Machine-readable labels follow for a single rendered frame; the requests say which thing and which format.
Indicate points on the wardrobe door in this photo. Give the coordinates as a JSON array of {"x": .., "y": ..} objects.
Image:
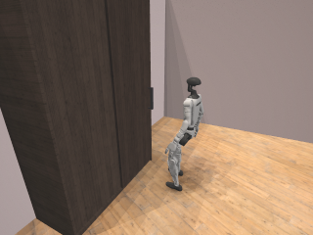
[
  {"x": 71, "y": 46},
  {"x": 128, "y": 31}
]

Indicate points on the right robot shin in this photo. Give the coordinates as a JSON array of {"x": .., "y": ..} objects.
[{"x": 179, "y": 156}]

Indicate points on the handle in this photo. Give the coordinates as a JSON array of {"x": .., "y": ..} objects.
[{"x": 151, "y": 98}]

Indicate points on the left robot shin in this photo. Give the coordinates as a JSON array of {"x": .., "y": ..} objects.
[{"x": 173, "y": 169}]

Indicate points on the right robot forearm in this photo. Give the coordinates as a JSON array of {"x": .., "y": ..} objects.
[{"x": 198, "y": 122}]

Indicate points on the robot shin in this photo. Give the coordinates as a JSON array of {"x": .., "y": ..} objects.
[
  {"x": 179, "y": 156},
  {"x": 173, "y": 169}
]

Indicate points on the right robot upper arm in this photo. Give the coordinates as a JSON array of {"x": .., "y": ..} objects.
[{"x": 201, "y": 108}]

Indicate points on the left robot forearm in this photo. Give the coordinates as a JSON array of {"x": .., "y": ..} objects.
[{"x": 181, "y": 132}]

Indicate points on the right robot hand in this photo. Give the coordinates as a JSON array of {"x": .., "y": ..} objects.
[{"x": 197, "y": 130}]

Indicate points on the left robot upper arm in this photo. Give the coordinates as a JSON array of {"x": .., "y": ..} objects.
[{"x": 187, "y": 105}]

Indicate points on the left robot hand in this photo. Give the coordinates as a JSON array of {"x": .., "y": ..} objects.
[{"x": 172, "y": 147}]

